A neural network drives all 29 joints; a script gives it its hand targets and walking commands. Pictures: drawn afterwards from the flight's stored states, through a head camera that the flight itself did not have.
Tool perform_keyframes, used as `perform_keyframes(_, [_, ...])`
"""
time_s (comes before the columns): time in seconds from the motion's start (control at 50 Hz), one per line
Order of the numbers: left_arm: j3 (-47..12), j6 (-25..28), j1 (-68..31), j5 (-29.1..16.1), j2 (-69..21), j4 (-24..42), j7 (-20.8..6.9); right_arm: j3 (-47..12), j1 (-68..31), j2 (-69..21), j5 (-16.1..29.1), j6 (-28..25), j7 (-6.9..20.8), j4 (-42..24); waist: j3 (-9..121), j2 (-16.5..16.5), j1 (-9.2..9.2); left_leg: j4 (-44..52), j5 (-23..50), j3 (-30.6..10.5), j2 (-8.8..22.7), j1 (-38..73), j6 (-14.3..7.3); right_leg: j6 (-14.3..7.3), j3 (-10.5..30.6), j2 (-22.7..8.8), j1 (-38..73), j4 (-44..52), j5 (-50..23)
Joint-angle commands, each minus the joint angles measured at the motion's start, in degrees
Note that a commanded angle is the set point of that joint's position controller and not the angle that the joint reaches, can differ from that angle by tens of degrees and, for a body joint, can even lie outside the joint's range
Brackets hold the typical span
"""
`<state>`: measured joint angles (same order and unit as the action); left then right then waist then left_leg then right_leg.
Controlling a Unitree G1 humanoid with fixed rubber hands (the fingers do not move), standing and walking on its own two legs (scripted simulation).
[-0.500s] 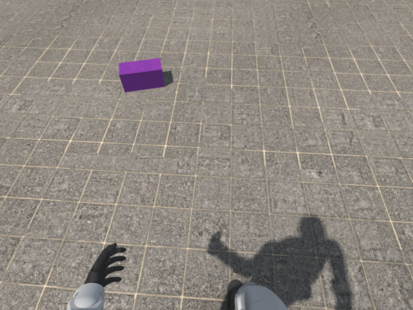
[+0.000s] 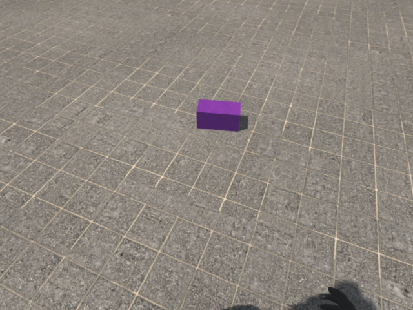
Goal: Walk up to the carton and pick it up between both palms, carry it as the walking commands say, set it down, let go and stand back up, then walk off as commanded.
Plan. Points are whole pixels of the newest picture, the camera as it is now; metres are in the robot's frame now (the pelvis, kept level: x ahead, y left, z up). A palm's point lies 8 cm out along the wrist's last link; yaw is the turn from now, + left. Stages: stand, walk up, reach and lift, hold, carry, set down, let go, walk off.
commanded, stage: walk up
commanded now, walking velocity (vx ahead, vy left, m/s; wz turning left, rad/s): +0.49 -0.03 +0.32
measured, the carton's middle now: (218, 115) +1.44 -0.05 -0.68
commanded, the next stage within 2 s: none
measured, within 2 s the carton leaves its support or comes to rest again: neither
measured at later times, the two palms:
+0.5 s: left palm (145, 190) +0.43 +0.20 -0.10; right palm (340, 283) +0.21 -0.27 -0.13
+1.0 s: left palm (134, 223) +0.35 +0.22 -0.13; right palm (245, 119) +0.74 -0.10 -0.12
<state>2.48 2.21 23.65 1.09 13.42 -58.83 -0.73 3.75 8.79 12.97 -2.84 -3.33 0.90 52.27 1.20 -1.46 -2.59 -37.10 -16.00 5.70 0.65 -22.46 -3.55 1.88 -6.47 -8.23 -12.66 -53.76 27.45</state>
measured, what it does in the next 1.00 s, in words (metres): walks ahead, turning left: right foot, then left foot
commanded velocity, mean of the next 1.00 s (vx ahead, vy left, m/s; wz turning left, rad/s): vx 0.48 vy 0.00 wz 0.32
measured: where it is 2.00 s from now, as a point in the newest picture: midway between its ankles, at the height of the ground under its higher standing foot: (194, 176)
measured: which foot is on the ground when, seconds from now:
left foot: down 0.00-0.44, up 0.46-0.98, down 1.00-1.00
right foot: up 0.00-0.40, down 0.42-1.00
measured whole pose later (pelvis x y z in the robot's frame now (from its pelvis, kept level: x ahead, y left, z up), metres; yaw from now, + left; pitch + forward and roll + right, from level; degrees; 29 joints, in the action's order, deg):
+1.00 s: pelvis +0.53 +0.05 +0.00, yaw +19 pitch +3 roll +0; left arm 1.3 3.7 28.2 0.2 10.8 -64.6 1.2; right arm 3.4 5.2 8.7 -3.2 -1.6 2.1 53.1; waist 0.7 -1.5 -5.2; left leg -32.9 -11.0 8.1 3.6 -24.9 -0.2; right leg 4.6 -19.3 -6.9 3.0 -22.4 25.6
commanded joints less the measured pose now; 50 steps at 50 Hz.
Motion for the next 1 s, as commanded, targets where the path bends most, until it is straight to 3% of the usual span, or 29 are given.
perform_keyframes(0.0, [0.38, 1.78, -9.87, -0.07, 4.79, 7.03, -0.59, 2.21, 14.41, 9.45, 1.03, -0.85, -1.35, 3.11, -0.52, 2.35, 6.81, 18.87, 19.14, -28.30, 17.83, 26.77, -7.95, -1.70, 4.50, -1.53, -30.99, -16.25, -5.71])
perform_keyframes(0.04, [-0.04, 0.62, -9.91, 0.40, 2.80, 6.61, -0.95, 1.37, 12.41, 4.72, 1.38, -0.86, -1.63, 3.71, -4.43, 5.16, 5.00, 23.18, 15.22, -20.05, 12.60, 20.76, -4.66, -1.73, 4.35, -1.77, -27.63, -13.51, -10.63])
perform_keyframes(0.08, [-0.23, -0.46, -11.33, 0.26, 2.37, 7.54, -1.08, 1.34, 14.91, 4.52, 1.39, -1.02, -1.57, 4.46, -7.19, 8.78, 5.18, 25.63, 16.46, -18.44, 12.94, 17.63, -5.15, -0.69, 3.54, -1.41, -28.27, -12.37, -13.40])
perform_keyframes(0.12, [-0.12, -0.74, -14.18, 0.22, 2.16, 8.04, -1.31, 0.92, 15.44, 3.55, 1.45, -1.66, -1.50, 5.43, -8.88, 7.11, 4.51, 27.40, 17.39, -15.47, 11.72, 15.12, -5.37, -0.08, 3.06, -1.00, -27.24, -7.32, -16.18])
perform_keyframes(0.18, [-0.37, -0.69, -20.71, 0.21, 1.65, 9.93, -1.74, 1.03, 17.12, 3.48, 1.61, -2.23, -1.62, 5.89, -9.40, 5.04, 5.84, 28.32, 20.01, -11.69, 10.19, 16.19, -3.86, -0.39, 1.14, 0.54, -26.21, 3.22, -22.36])
perform_keyframes(0.26, [-0.81, -0.23, -27.63, -0.10, 1.07, 11.46, -1.75, 1.35, 21.00, 4.17, 1.31, -2.25, -1.45, 8.07, -7.94, 5.96, 8.27, 27.89, 23.52, -13.03, 10.96, 18.90, -3.28, -1.19, -0.87, 2.47, -21.07, 16.18, -27.68])
perform_keyframes(0.28, [-0.67, -0.06, -27.33, -0.22, 1.33, 11.47, -1.62, 1.58, 20.71, 4.73, 1.23, -2.28, -1.50, 8.34, -6.89, 7.05, 7.62, 27.15, 26.13, -13.22, 11.36, 19.11, -2.80, -1.49, -0.34, 2.62, -18.15, 18.44, -28.06])
perform_keyframes(0.32, [-0.04, 0.35, -25.08, -0.60, 3.01, 10.40, -1.02, 1.82, 20.42, 5.55, 1.12, -2.36, -1.63, 8.49, -2.93, 6.91, 5.80, 22.10, 38.46, -12.32, 11.36, 20.74, -1.77, -1.84, -0.22, 3.59, -11.51, 22.07, -27.59])
perform_keyframes(0.36, [0.98, 0.94, -18.53, -1.00, 5.70, 8.15, -0.20, 2.22, 21.60, 5.93, 1.29, -2.37, -1.57, 8.64, 3.44, 4.04, 2.97, 10.01, 45.50, -9.27, 9.33, 21.63, -0.63, -2.12, -0.92, 4.33, -0.69, 26.47, -25.92])
perform_keyframes(0.38, [1.63, 1.42, -10.66, -0.85, 7.05, 5.73, 0.29, 2.27, 21.58, 5.59, 1.66, -2.25, -1.44, 8.61, 8.81, 1.34, -0.52, -0.27, 42.11, -6.73, 6.80, 16.11, 0.02, -2.87, -1.56, 4.15, 11.95, 28.32, -25.09])
perform_keyframes(0.4, [2.74, 2.12, 0.50, 0.04, 11.06, 2.56, 0.79, 1.94, 21.62, 3.76, 2.15, -2.21, -1.23, 7.80, 15.01, -7.06, -5.32, -15.07, 19.92, -4.94, 3.09, 1.85, 1.21, -5.63, 11.01, -6.45, 27.47, 31.70, -21.90])
perform_keyframes(0.42, [3.68, 2.56, 6.48, 0.66, 15.01, 0.91, 0.77, 0.90, 24.44, 1.38, 2.24, -1.92, -1.75, 7.23, 18.32, -16.44, -5.24, -27.71, -13.93, -3.65, -0.29, -8.52, 1.96, -8.25, 26.11, -19.78, 33.71, 35.94, -27.10])
perform_keyframes(0.44, [3.21, 2.19, 4.79, 0.37, 14.32, 0.60, 0.61, 0.88, 25.24, 1.06, 1.93, -1.03, -2.30, 7.13, 16.74, -8.11, -2.52, -33.06, -15.22, -7.34, 4.44, -10.30, 1.66, -10.41, 27.63, -22.95, 30.08, 36.09, -23.06])
perform_keyframes(0.46, [2.22, 1.78, -3.07, -0.38, 9.79, 1.36, 0.22, 0.25, 21.66, 0.49, 1.59, -0.62, -1.91, 7.38, 12.30, -3.49, -0.44, -35.53, -10.86, -8.77, 7.12, -9.12, 2.29, -11.24, 25.56, -19.81, 21.39, 37.82, -11.13])
perform_keyframes(0.48, [1.46, 1.92, -7.81, -0.29, 7.34, 2.28, 0.25, 0.29, 19.79, 1.19, 1.27, -0.59, -1.60, 6.83, 5.93, -0.17, 1.24, -33.37, -7.92, -8.52, 7.89, -9.48, 2.19, -9.67, 20.10, -16.27, 14.18, 39.39, -10.83])
perform_keyframes(0.5, [0.79, 2.44, -8.27, -0.55, 4.84, 2.35, 0.54, 0.75, 17.48, 0.02, 1.08, -0.12, -1.03, 6.19, 1.41, 0.35, 1.24, -31.61, -6.28, -8.06, 8.12, -9.54, 2.17, -8.87, 17.35, -14.65, 8.50, 41.10, -11.14])
perform_keyframes(0.56, [-0.32, 2.89, -7.58, -1.58, 2.41, 2.39, 1.02, 1.15, 15.81, -2.98, 0.24, 1.89, 0.17, 4.31, -8.61, -0.72, 2.85, -27.68, -2.37, -5.67, 9.72, -7.63, 3.00, -7.29, 10.40, -12.48, -4.70, 46.75, -8.26])
perform_keyframes(0.62, [-0.34, 3.59, -6.43, -0.98, 3.42, 2.16, 0.99, 1.03, 12.99, -3.60, 0.21, 3.18, 0.50, 2.85, -9.35, -2.16, 4.04, -22.20, 3.67, -3.92, 9.62, -8.13, 3.95, -7.93, 5.79, -11.95, -5.77, 48.79, -8.84])
perform_keyframes(0.64, [-0.18, 3.66, -6.60, -0.78, 3.85, 2.29, 0.99, 0.96, 11.59, -3.26, 0.33, 3.46, 0.81, 2.35, -9.04, -4.28, 4.36, -21.11, 5.64, -3.39, 9.49, -9.34, 4.16, -7.75, 4.25, -11.63, -4.69, 49.24, -8.57])
perform_keyframes(0.7, [-0.21, 3.65, -4.05, -0.35, 4.14, 1.85, 1.04, 1.07, 5.10, -1.34, 0.42, 3.81, 1.52, 0.07, -8.34, -5.07, 3.25, -15.29, 10.24, -2.12, 9.05, -10.65, 4.90, -6.55, 0.85, -10.22, -1.51, 49.04, -10.34])
perform_keyframes(0.78, [0.04, 3.61, 1.34, -0.53, 5.02, -0.41, 1.36, 1.09, -2.89, -0.26, 0.32, 3.21, 1.95, -2.14, -7.46, -2.46, 0.92, -6.72, 12.34, -0.19, 7.29, -12.19, 5.24, -6.06, -1.39, -9.53, 6.82, 47.57, -17.06])
perform_keyframes(0.86, [0.83, 2.99, 5.32, -0.77, 6.85, -2.66, 1.93, 0.58, -6.52, -0.19, 0.19, 2.25, 1.80, -3.40, -6.07, -3.83, -1.00, -1.04, 7.62, 1.55, 5.78, -11.93, 4.96, -7.00, -2.95, -10.40, 14.17, 44.18, -23.37])
perform_keyframes(0.9, [1.07, 2.45, 6.09, -0.76, 7.22, -3.58, 2.46, 0.57, -6.93, -0.26, 0.07, 1.69, 1.51, -3.86, -5.68, -4.84, -0.75, 1.56, 3.51, 1.96, 4.95, -9.97, 4.41, -7.02, -4.26, -10.90, 15.90, 40.49, -33.08])
perform_keyframes(0.94, [0.90, 1.81, 5.29, -0.82, 7.70, -4.65, 2.55, 1.10, -0.86, 0.91, -0.55, 0.41, 0.64, -1.70, -0.77, -5.02, 2.52, 6.99, 0.04, 3.07, 1.38, 0.15, 3.13, -5.73, -6.51, -9.71, 15.87, 29.34, -47.93])
perform_keyframes(0.96, [0.42, 1.59, 6.02, -1.34, 7.04, -5.10, 2.37, 1.49, 7.20, 2.18, -1.14, -0.57, -0.13, 1.18, 5.26, -1.09, 6.15, 14.23, 4.20, 3.03, 0.52, 15.38, 2.11, -4.13, -7.21, -7.21, 9.87, 17.06, -47.52])
perform_keyframes(0.98, [-0.63, 2.17, 8.01, -2.02, 4.05, -3.69, 2.11, 2.77, 18.85, 9.21, -2.09, -1.11, -1.41, 4.44, 13.88, 12.65, 10.79, 13.22, 15.86, -13.56, 14.55, 39.37, -1.06, -2.10, -5.92, -1.49, -11.37, -2.10, -29.31])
